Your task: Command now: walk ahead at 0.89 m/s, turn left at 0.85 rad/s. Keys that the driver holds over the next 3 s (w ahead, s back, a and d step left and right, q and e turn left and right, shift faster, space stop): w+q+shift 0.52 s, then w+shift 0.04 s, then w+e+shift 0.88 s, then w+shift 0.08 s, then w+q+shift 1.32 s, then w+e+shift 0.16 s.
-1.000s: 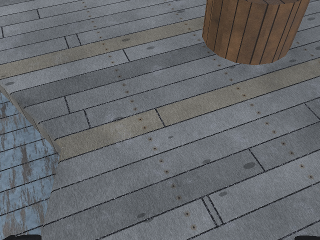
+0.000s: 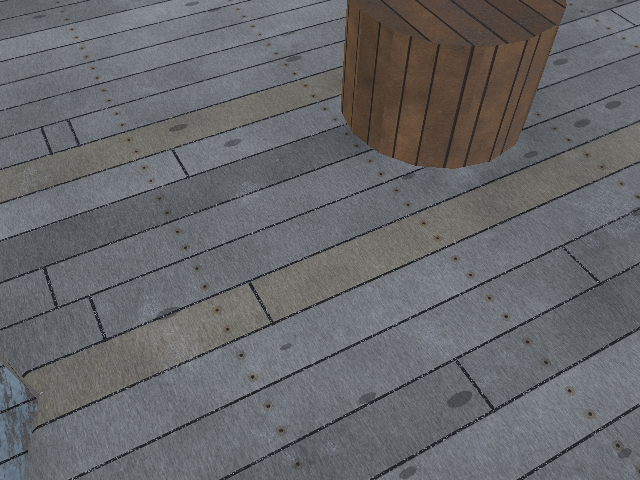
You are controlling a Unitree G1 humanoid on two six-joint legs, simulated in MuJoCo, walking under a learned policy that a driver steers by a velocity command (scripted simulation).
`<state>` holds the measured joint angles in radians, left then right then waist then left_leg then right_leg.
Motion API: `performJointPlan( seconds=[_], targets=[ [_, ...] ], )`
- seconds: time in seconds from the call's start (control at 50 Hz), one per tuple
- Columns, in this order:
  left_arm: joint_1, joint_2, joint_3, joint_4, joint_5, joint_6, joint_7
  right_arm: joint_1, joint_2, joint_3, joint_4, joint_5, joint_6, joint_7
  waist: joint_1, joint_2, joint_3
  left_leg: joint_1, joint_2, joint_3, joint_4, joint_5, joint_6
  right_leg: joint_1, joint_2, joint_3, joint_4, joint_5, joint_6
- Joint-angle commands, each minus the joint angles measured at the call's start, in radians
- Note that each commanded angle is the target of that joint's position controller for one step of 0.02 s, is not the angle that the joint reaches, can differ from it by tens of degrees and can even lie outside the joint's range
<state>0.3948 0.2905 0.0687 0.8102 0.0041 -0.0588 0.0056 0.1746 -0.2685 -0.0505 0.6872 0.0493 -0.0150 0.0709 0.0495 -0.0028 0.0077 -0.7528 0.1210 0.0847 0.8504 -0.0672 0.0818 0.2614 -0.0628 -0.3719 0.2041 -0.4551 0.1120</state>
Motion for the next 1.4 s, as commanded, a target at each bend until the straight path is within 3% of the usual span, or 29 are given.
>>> performJointPlan(
  seconds=[0.02, 0.06, 0.08, 0.1, 0.12, 0.16, 0.22, 0.3, 0.36, 0.44, 0.5, 0.52, 0.54, 0.56, 0.6, 0.68, 0.76, 0.86, 0.92, 0.94, 0.96, 0.98, 1.02, 1.1, 1.26, 1.32, 1.36, 1.38, 1.4],
  targets=[
    [-0.098, 0.238, 0.057, -0.069, -0.021, 0.012, -0.001, 0.040, -0.133, -0.040, -0.079, 0.018, -0.010, -0.005, -0.128, -0.143, 0.058, 0.237, -0.140, 0.146, -0.004, -0.157, 0.075, -0.141, -0.245, 0.029, 0.205, 1.320, -0.200],
    [-0.136, 0.245, 0.052, -0.092, -0.034, -0.001, -0.005, 0.425, -0.297, -0.126, 0.011, 0.022, 0.013, -0.031, -0.339, -0.102, -0.165, 0.885, -0.225, 0.064, -0.101, -0.156, 0.152, -0.435, -0.192, 0.053, 0.761, 1.264, -0.149],
    [-0.062, 0.023, -0.007, -0.146, -0.003, -0.033, -0.006, 0.388, -0.402, -0.142, 0.036, 0.019, 0.023, -0.046, -0.178, 0.303, -0.128, 1.119, -0.033, -0.436, -0.266, -0.406, 0.290, -0.892, 0.021, 0.115, 1.216, 0.074, -0.070],
    [-0.072, 0.032, -0.030, -0.201, -0.023, -0.090, -0.001, 0.368, -0.355, -0.110, -0.033, -0.013, -0.015, -0.032, -0.153, 0.246, -0.370, 1.251, 0.141, -0.999, -0.525, -0.767, 0.412, -1.073, 0.129, 0.447, 1.398, -0.122, -0.080],
    [-0.274, 0.138, -0.008, -0.244, -0.055, -0.119, 0.001, 0.377, -0.252, -0.087, -0.025, -0.019, -0.040, -0.024, -0.222, 0.080, -0.272, 1.174, 0.142, -0.963, -0.627, -0.714, 0.303, -1.130, 0.067, 0.518, 1.345, 0.007, -0.125],
    [-0.290, 0.106, -0.017, -0.248, -0.033, -0.136, 0.011, 0.294, -0.212, -0.072, -0.022, -0.026, -0.069, -0.024, -0.123, -0.048, -0.090, 0.880, 0.101, -0.791, -0.602, -0.508, 0.259, -1.085, -0.011, 0.515, 1.186, 0.111, -0.150],
    [-0.196, 0.111, -0.004, -0.219, -0.001, -0.097, -0.003, 0.149, -0.160, -0.049, -0.079, -0.035, -0.073, -0.040, -0.015, 0.007, -0.001, 0.592, -0.009, -0.598, -0.630, -0.371, 0.263, -0.934, -0.046, 0.523, 1.029, 0.186, -0.113],
    [-0.381, 0.072, -0.020, -0.276, 0.020, -0.075, -0.009, 0.166, -0.142, -0.034, -0.060, -0.018, -0.066, -0.084, -0.056, 0.024, 0.122, 0.373, -0.108, -0.406, -0.657, -0.113, 0.218, -0.862, -0.002, 0.422, 0.683, 0.387, -0.041],
    [-0.510, 0.028, -0.030, -0.321, 0.002, -0.084, -0.022, 0.215, -0.178, -0.047, -0.032, -0.009, -0.051, -0.097, -0.127, 0.071, 0.096, 0.307, -0.136, -0.383, -0.648, -0.132, 0.153, -0.685, 0.075, 0.376, 0.405, 0.577, -0.022],
    [-0.506, 0.122, 0.012, -0.331, -0.042, -0.094, -0.021, 0.222, -0.176, -0.056, -0.007, 0.005, -0.051, -0.111, -0.107, 0.137, 0.059, 0.535, -0.066, -0.509, -0.545, -0.110, 0.110, -0.646, 0.063, 0.478, 0.268, 0.564, -0.033],
    [-0.103, 0.210, 0.066, -0.255, -0.058, -0.089, 0.000, 0.149, -0.174, -0.051, -0.031, -0.045, -0.030, -0.092, 0.125, 0.174, -0.201, 0.571, -0.100, -0.463, -0.094, 0.314, 0.032, -0.224, 0.036, 0.441, 0.356, 0.380, -0.094],
    [0.128, 0.250, 0.065, -0.223, -0.039, -0.073, 0.013, 0.160, -0.055, -0.010, -0.061, -0.078, -0.036, -0.082, 0.175, 0.016, -0.384, 0.344, -0.147, -0.412, 0.289, -0.017, 0.013, 0.139, -0.141, 0.657, 0.445, 0.088, -0.124],
    [0.098, 0.301, 0.066, -0.188, 0.010, -0.080, -0.018, 0.371, 0.035, 0.022, -0.105, 0.017, -0.049, -0.075, -0.005, -0.633, -0.504, 0.031, -0.238, -0.331, 0.624, -0.461, -0.018, 0.299, -0.373, 1.349, 0.091, -0.393, -0.294],
    [0.000, 0.169, 0.043, -0.224, 0.003, -0.077, -0.024, 0.317, -0.069, 0.014, -0.055, 0.040, -0.044, -0.086, 0.036, -0.434, -0.332, -0.052, -0.139, -0.289, 0.671, -0.350, -0.016, 0.174, -0.335, 1.331, 0.013, -0.523, -0.274],
    [-0.012, 0.111, 0.028, -0.175, 0.008, -0.057, -0.024, 0.070, -0.118, 0.010, -0.087, -0.016, -0.047, -0.077, 0.064, -0.046, -0.100, -0.007, -0.095, -0.220, 0.609, -0.284, -0.009, -0.117, -0.219, 0.982, 0.042, -0.118, -0.257],
    [-0.029, 0.035, -0.008, -0.113, -0.010, -0.063, -0.039, -0.008, -0.050, 0.027, -0.125, -0.023, -0.064, -0.055, -0.041, -0.087, 0.029, 0.057, -0.034, -0.216, 0.360, -0.297, 0.008, -0.346, -0.128, 0.817, -0.003, 0.121, -0.326],
    [-0.045, 0.139, 0.020, -0.122, -0.035, -0.063, -0.016, -0.120, -0.045, 0.051, -0.167, -0.058, -0.101, -0.031, -0.058, -0.036, 0.103, 0.099, -0.015, -0.202, 0.010, -0.110, -0.049, -0.488, -0.141, 0.758, -0.062, 0.178, -0.354],
    [0.043, 0.162, 0.025, -0.095, -0.053, -0.047, -0.007, -0.216, -0.100, 0.024, -0.173, -0.032, -0.121, -0.026, -0.031, -0.060, 0.099, 0.445, -0.098, -0.151, -0.251, 0.079, -0.092, -0.565, -0.134, 0.676, -0.071, 0.250, -0.299],
    [0.062, 0.156, 0.014, -0.082, -0.027, -0.027, -0.009, 0.028, -0.183, -0.034, -0.129, -0.026, -0.120, -0.053, -0.189, -0.073, -0.070, 0.799, -0.114, -0.115, -0.264, -0.052, -0.050, -0.590, -0.044, 0.590, 0.355, 0.582, -0.219],
    [0.043, 0.093, -0.011, -0.116, 0.004, -0.028, -0.007, 0.267, -0.243, -0.055, -0.092, -0.037, -0.110, -0.070, -0.287, 0.023, -0.250, 1.097, 0.070, -0.315, -0.255, -0.271, -0.009, -0.775, 0.008, 0.548, 0.723, 0.423, -0.180],
    [0.190, -0.056, -0.049, -0.154, -0.057, -0.043, -0.003, 0.322, -0.328, -0.066, -0.066, -0.062, -0.097, -0.057, -0.178, 0.385, -0.421, 1.267, 0.302, -0.889, -0.490, -0.722, 0.134, -1.018, 0.085, 0.511, 1.081, -0.048, -0.149],
    [0.119, 0.022, -0.036, -0.146, -0.092, -0.038, 0.011, 0.274, -0.233, -0.049, -0.065, -0.047, -0.097, -0.053, -0.190, 0.290, -0.286, 1.159, 0.293, -0.995, -0.610, -0.846, 0.117, -1.144, 0.042, 0.526, 1.225, 0.005, -0.150],
    [-0.042, 0.056, -0.023, -0.166, -0.066, -0.022, 0.012, 0.187, -0.133, -0.025, -0.036, -0.048, -0.091, -0.059, -0.164, 0.101, -0.062, 0.934, 0.245, -0.651, -0.593, -0.504, 0.087, -1.182, -0.047, 0.472, 1.242, 0.139, -0.156],
    [-0.095, -0.003, -0.020, -0.196, -0.059, 0.035, -0.023, 0.064, -0.038, -0.015, 0.015, -0.059, -0.099, -0.057, -0.054, 0.109, 0.057, 0.653, 0.164, -0.269, -0.653, -0.146, 0.057, -1.064, -0.136, 0.487, 1.130, 0.174, -0.156],
    [-0.334, 0.033, -0.030, -0.278, -0.031, 0.026, -0.078, 0.082, -0.196, -0.049, 0.058, -0.055, -0.107, -0.083, -0.070, -0.040, 0.163, 0.670, 0.097, 0.138, -0.752, 0.186, -0.007, -0.948, -0.057, 0.303, 0.637, 0.566, -0.188],
    [-0.264, 0.128, 0.011, -0.276, -0.051, 0.028, -0.084, 0.112, -0.300, -0.070, 0.051, -0.046, -0.077, -0.083, 0.012, 0.083, 0.055, 0.830, 0.115, 0.172, -0.517, 0.990, -0.025, -0.744, 0.089, 0.171, 0.598, 0.440, -0.239],
    [0.121, 0.242, 0.072, -0.187, -0.051, 0.052, -0.070, 0.048, -0.333, -0.080, 0.014, -0.037, -0.057, -0.081, 0.214, 0.119, -0.134, 0.712, 0.126, 0.145, -0.038, 1.140, -0.020, -0.291, 0.143, 0.200, 0.587, 0.331, -0.305],
    [0.236, 0.301, 0.104, -0.143, -0.060, 0.066, -0.048, 0.031, -0.250, -0.057, 0.003, -0.024, -0.076, -0.083, 0.264, -0.048, -0.141, 0.450, -0.015, 0.150, 0.394, 0.593, -0.074, -0.006, 0.133, 0.299, 0.463, 0.420, -0.354],
    [0.239, 0.417, 0.119, -0.173, -0.047, 0.059, -0.063, 0.093, -0.141, -0.016, -0.087, -0.055, -0.111, -0.093, 0.163, -0.339, -0.278, 0.161, -0.237, 0.027, 0.738, -0.151, -0.137, 0.205, 0.000, 0.953, 0.406, 0.394, -0.558]
  ],
)
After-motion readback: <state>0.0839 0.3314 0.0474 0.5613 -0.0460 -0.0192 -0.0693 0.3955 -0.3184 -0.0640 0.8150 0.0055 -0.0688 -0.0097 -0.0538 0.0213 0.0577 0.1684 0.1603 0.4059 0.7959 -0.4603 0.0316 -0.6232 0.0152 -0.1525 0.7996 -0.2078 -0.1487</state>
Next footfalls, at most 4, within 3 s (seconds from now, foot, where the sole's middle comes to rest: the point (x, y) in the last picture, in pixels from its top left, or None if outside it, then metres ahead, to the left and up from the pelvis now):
0.06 left None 0.22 0.12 -0.75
0.50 right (316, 384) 0.69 0.06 -0.75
0.94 left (134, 327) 0.81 0.49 -0.75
1.38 right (217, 187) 1.28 0.37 -0.75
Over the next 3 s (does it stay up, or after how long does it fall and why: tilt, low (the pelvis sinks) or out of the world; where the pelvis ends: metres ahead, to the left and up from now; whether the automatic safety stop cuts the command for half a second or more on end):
stays up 2.29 0.91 0.02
